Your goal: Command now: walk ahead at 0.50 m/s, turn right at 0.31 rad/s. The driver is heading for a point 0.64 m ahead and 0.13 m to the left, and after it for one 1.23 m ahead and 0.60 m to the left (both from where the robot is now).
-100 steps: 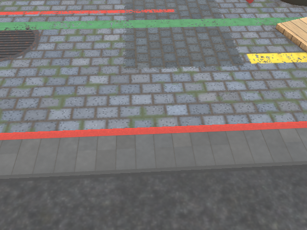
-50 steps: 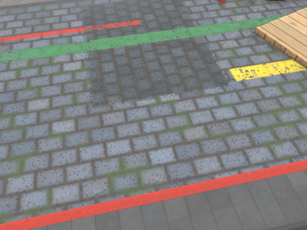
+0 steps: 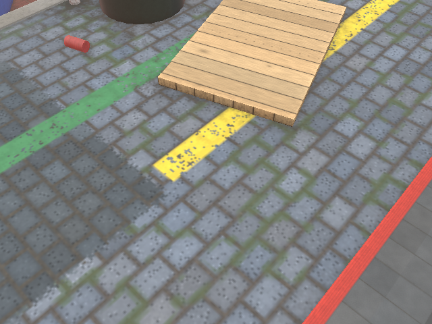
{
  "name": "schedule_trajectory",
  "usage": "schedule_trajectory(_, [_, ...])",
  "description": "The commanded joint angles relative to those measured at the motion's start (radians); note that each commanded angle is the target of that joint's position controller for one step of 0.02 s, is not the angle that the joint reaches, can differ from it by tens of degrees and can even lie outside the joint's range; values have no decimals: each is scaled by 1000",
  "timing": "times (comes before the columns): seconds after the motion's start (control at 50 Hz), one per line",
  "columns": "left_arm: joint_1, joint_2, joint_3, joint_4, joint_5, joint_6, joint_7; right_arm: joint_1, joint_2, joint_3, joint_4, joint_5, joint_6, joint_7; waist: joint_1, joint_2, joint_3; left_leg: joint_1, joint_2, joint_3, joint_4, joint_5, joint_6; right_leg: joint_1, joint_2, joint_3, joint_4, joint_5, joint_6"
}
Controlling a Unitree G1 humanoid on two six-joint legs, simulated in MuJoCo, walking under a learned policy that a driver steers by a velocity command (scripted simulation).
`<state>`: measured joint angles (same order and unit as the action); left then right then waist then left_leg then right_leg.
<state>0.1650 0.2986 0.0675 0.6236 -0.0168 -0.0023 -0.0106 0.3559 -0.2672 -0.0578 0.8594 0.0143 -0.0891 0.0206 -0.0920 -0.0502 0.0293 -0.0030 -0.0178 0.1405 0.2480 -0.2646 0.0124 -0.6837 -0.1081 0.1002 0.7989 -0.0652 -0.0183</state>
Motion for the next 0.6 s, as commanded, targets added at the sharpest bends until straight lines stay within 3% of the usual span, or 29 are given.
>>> schedule_trajectory(0.02, [-129, 3, -13, -101, -2, -40, -26, -21, -191, -35, -26, 7, 2, -6, -3, 115, 37, -32, 247, -99, -85, 421, 187, 53, 26, -94, -113, 61, -3])
schedule_trajectory(0.04, [-129, 17, -10, -106, -9, -40, -31, -10, -202, -35, -15, 16, 10, -4, 3, 127, 36, -5, 262, -101, -67, 441, 190, 58, 32, -98, -132, 29, -12])
schedule_trajectory(0.08, [-145, 24, -9, -124, -2, -43, -36, 9, -215, -35, 7, 27, 23, -4, 23, 140, 25, 47, 288, -89, -6, 529, 179, 99, 62, -126, -161, -65, -42])
schedule_trajectory(0.1, [-50, 61, 10, -106, -2, -47, -40, -46, -231, -36, 3, 14, 19, -8, 99, 176, -24, 29, 313, -75, 87, 719, 162, 220, 57, -86, -121, -16, -75])
schedule_trajectory(0.12, [79, 106, 33, -65, 5, -48, -41, -99, -233, -35, -13, 20, 19, -15, 176, 173, -99, 18, 285, -41, 228, 826, 136, 363, 92, -109, -151, -39, -99])
schedule_trajectory(0.14, [258, 142, 57, 1, 8, -48, -37, -126, -216, -27, -22, 22, 19, -20, 259, 141, -174, -82, 238, -14, 441, 815, 106, 603, 123, -137, -216, 15, -124])
schedule_trajectory(0.16, [367, 236, 80, 31, 9, -44, -20, -64, -161, -9, -40, -6, 9, -17, 260, -60, -244, -335, 150, 1, 796, 354, 60, 879, -30, 54, -239, 173, -188])
schedule_trajectory(0.18, [335, 258, 69, 25, 9, -47, -29, 101, -45, 26, -30, -2, -11, 6, 147, -271, -366, -640, -16, -140, 1067, -342, 28, 1039, -212, 479, -378, -48, -359])
schedule_trajectory(0.2, [309, 160, 50, 19, -4, -52, -42, 0, -156, -1, -32, 43, -23, 13, 195, -131, -277, -718, 19, -223, 1097, -304, 49, 924, -211, 465, -471, -137, -329])
schedule_trajectory(0.22, [245, 127, 38, 17, -3, -58, -48, -67, -176, -14, -58, 63, -20, 12, 175, -92, -154, -752, 50, -219, 1085, -237, 61, 806, -198, 354, -485, -85, -307])
schedule_trajectory(0.24, [179, 86, 23, 3, 1, -65, -54, -85, -172, -16, -54, 50, -9, 5, 141, 15, -114, -696, 96, -235, 1002, -164, 57, 688, -171, 261, -511, -55, -285])
schedule_trajectory(0.26, [127, 72, 20, 4, 6, -73, -54, -76, -156, -18, -50, 29, 6, -1, 105, 9, -83, -634, 124, -239, 947, -122, 39, 598, -162, 205, -533, -15, -270])
schedule_trajectory(0.28, [101, 69, 21, 10, 23, -88, -49, -27, -140, -20, -28, 15, 21, 1, 79, 16, -96, -559, 140, -262, 948, -67, 31, 540, -170, 188, -537, 45, -267])
schedule_trajectory(0.3, [86, 62, 17, 11, 28, -108, -51, -17, -140, -30, -22, 18, 37, 0, 62, 32, -75, -546, 132, -265, 892, 9, 33, 507, -134, 116, -558, 56, -243])
schedule_trajectory(0.32, [70, 59, 19, 26, 22, -124, -35, -47, -135, -35, -32, 22, 40, -2, 54, 2, -46, -582, 145, -313, 808, 77, 42, 514, -130, 81, -554, 47, -196])
schedule_trajectory(0.34, [88, 70, 25, 44, 15, -133, -18, -94, -112, -32, -49, 23, 44, -2, 69, -11, -4, -620, 129, -302, 713, 166, 40, 489, -109, 20, -572, 32, -181])
schedule_trajectory(0.36, [109, 73, 29, 66, 13, -136, 1, -143, -99, -29, -75, 7, 41, 0, 79, -18, 14, -625, 114, -308, 625, 273, 31, 468, -101, -14, -549, 9, -173])
schedule_trajectory(0.4, [149, 73, 31, 83, 25, -130, 30, -165, -85, -29, -84, -7, 39, 13, 87, 2, -3, -610, 77, -287, 522, 466, 23, 446, -93, -67, -490, -15, -175])
schedule_trajectory(0.44, [173, 79, 34, 89, 28, -131, 44, -172, -82, -28, -94, -11, 44, 31, 95, -1, -18, -588, 58, -282, 477, 611, 28, 415, -107, -92, -440, -48, -169])
schedule_trajectory(0.5, [235, 70, 32, 110, 23, -129, 58, -257, -80, -26, -137, -15, 57, 49, 129, 17, 16, -678, 46, -301, 462, 662, 53, 457, -142, -90, -338, -114, -152])
schedule_trajectory(0.56, [311, 57, 28, 126, 25, -112, 71, -369, -56, -18, -183, -10, 61, 70, 188, 21, 63, -795, 35, -290, 410, 679, 55, 554, -177, -94, -219, -95, -128])
schedule_trajectory(0.6, [350, 53, 26, 123, 24, -94, 79, -444, -31, -7, -216, 9, 49, 86, 228, 32, 102, -872, 43, -275, 342, 640, 42, 622, -202, -74, -154, -88, -115])
